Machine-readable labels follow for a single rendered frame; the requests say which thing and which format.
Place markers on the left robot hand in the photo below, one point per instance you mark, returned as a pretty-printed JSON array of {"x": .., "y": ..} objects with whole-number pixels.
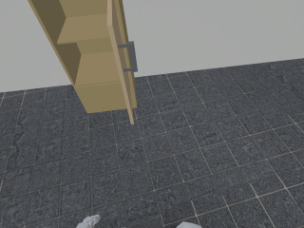
[{"x": 89, "y": 222}]

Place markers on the handle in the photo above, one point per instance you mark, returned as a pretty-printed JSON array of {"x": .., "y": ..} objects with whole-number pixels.
[{"x": 132, "y": 54}]

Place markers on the cupboard door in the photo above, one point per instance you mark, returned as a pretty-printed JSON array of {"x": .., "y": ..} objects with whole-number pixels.
[{"x": 116, "y": 39}]

